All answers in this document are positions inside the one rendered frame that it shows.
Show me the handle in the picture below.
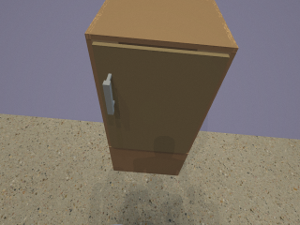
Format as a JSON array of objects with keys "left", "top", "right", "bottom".
[{"left": 102, "top": 73, "right": 115, "bottom": 115}]

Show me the cupboard door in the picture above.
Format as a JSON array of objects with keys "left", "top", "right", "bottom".
[{"left": 92, "top": 41, "right": 230, "bottom": 154}]

